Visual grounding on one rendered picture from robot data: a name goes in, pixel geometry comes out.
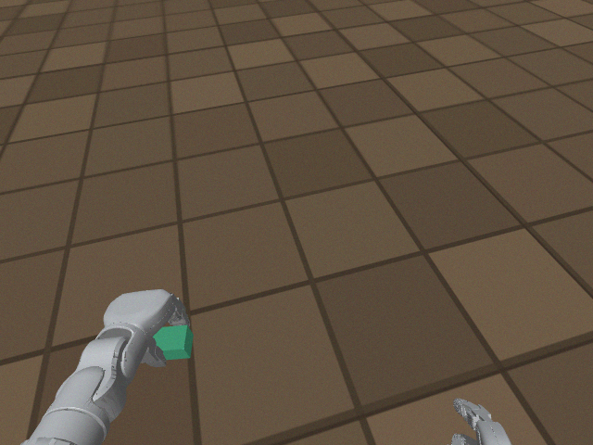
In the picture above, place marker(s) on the small box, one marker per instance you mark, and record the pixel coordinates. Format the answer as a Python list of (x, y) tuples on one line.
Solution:
[(175, 341)]

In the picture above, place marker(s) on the left robot hand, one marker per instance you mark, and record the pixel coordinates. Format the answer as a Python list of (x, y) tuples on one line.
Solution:
[(149, 310)]

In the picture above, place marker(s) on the right robot hand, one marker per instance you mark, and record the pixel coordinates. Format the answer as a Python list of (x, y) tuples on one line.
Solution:
[(479, 419)]

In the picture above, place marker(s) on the left robot arm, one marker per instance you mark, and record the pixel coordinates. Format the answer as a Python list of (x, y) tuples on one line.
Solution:
[(95, 394)]

